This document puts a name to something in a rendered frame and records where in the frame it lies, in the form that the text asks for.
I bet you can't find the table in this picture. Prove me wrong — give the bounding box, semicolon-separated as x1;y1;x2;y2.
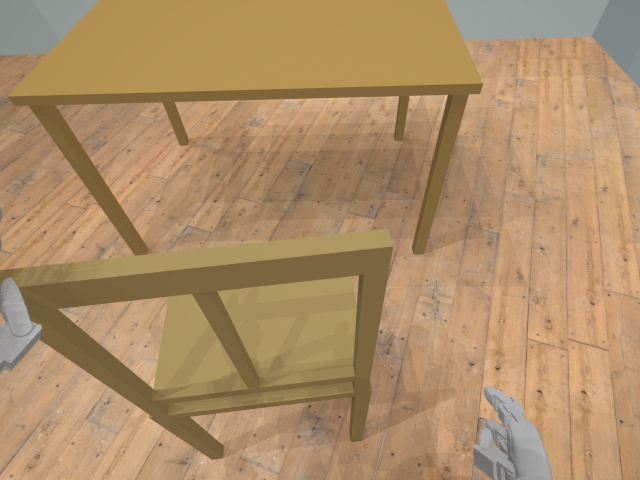
7;0;483;256

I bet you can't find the robot left hand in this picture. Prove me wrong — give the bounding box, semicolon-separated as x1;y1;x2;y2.
0;207;42;372

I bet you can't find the chair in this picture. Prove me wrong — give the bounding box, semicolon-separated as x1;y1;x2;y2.
0;229;393;460

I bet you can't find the robot right hand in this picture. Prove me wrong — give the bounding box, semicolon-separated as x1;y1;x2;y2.
473;386;553;480

